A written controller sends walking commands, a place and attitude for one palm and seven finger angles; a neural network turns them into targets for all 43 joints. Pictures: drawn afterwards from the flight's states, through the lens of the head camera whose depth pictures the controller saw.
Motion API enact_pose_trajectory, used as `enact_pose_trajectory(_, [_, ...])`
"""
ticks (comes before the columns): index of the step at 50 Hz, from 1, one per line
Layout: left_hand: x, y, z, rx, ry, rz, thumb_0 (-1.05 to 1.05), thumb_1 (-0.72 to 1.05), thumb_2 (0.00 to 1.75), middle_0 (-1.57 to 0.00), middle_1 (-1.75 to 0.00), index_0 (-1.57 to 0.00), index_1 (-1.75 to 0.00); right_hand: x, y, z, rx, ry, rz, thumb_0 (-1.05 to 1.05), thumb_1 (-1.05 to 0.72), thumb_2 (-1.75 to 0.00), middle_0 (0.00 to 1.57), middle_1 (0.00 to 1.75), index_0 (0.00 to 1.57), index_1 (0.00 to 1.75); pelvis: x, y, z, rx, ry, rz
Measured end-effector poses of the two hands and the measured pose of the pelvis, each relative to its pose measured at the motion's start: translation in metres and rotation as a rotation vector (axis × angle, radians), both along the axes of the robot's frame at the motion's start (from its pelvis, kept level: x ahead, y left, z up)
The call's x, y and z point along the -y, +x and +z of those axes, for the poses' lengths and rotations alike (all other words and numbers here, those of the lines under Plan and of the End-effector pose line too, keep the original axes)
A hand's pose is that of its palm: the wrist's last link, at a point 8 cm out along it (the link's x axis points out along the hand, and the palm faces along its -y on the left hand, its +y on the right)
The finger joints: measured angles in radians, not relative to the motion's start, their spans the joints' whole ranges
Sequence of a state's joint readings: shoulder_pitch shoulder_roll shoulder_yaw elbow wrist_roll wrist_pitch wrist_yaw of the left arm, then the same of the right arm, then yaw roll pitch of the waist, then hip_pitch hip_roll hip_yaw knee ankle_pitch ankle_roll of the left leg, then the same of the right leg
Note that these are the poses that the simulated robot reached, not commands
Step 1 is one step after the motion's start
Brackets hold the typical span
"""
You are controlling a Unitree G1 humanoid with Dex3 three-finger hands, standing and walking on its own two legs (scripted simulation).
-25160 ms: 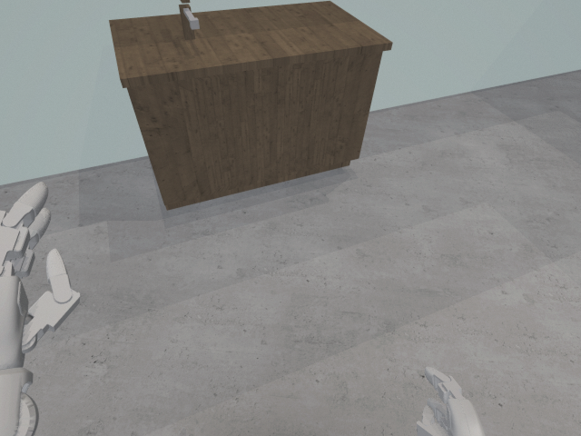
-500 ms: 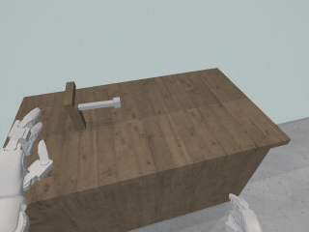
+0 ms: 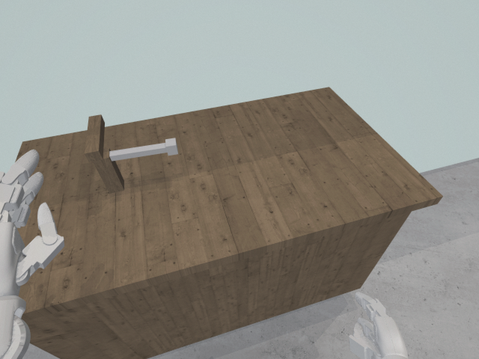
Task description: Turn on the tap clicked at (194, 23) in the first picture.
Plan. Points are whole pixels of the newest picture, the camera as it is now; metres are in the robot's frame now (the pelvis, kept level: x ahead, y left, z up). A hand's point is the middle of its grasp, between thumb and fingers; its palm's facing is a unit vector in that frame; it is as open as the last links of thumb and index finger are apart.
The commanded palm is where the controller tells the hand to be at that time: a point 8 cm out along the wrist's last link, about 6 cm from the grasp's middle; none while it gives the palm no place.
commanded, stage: step back with the hand held close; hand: left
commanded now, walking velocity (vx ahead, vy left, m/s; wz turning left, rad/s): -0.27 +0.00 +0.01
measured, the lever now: (171, 146) +0.55 +0.22 +0.04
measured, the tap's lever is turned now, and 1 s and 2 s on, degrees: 86 86 86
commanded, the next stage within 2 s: stop stepping back and stand still in 1.18 s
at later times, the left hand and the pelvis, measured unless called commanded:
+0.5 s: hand (12, 298) +0.14 +0.28 +0.15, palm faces +0.42 -0.80 -0.42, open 7.4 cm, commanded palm +0.09 +0.31 +0.17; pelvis -0.06 +0.02 -0.01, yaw +1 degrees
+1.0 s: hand out of the picture +0.10 +0.28 +0.17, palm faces +0.42 -0.85 -0.32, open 7.4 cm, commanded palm +0.04 +0.31 +0.17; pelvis -0.12 +0.03 +0.00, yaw +0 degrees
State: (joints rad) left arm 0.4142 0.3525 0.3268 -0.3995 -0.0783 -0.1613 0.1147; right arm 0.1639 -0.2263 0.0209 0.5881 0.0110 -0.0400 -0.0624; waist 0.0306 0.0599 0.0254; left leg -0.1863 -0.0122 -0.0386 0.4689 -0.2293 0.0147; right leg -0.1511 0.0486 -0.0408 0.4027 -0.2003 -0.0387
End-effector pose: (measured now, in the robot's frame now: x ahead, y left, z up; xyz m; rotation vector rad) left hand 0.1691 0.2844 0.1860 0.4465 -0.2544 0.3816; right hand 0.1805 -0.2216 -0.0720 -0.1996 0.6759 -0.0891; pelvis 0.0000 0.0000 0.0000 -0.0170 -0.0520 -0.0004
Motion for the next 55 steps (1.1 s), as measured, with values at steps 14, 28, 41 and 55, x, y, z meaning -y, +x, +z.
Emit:
enact_pose_trajectory(14, [-0.014, -0.043, -0.015, -0.047, 0.026, -0.027, 0.01, 0.89, 0.90, -0.21, -0.30, -0.21, -0.31, 0.001, -0.050, -0.001, -0.039, -0.071, -0.054, 0.02, -0.91, -0.90, 0.20, 0.30, 0.20, 0.30, -0.018, -0.041, -0.006, -0.039, -0.015, 0.005])
enact_pose_trajectory(28, [-0.027, -0.072, -0.019, 0.001, 0.054, 0.014, 0.01, 0.89, 0.90, -0.21, -0.30, -0.21, -0.31, -0.025, -0.079, -0.013, -0.051, -0.042, -0.005, 0.02, -0.91, -0.90, 0.20, 0.30, 0.20, 0.30, -0.024, -0.068, -0.014, -0.037, -0.011, 0.026])
enact_pose_trajectory(41, [-0.051, -0.099, -0.009, 0.082, 0.087, 0.002, 0.01, 0.89, 0.90, -0.22, -0.30, -0.21, -0.31, -0.033, -0.106, -0.005, -0.058, -0.105, -0.016, 0.02, -0.91, -0.90, 0.20, 0.30, 0.20, 0.30, -0.039, -0.094, -0.016, -0.049, -0.044, 0.050])
enact_pose_trajectory(55, [-0.003, -0.124, -0.011, 0.044, 0.003, -0.126, 0.02, 0.89, 0.90, -0.21, -0.30, -0.20, -0.31, -0.036, -0.143, -0.009, -0.038, -0.009, 0.005, 0.01, -0.90, -0.90, 0.20, 0.30, 0.21, 0.30, -0.021, -0.143, -0.009, -0.085, -0.056, -0.017])
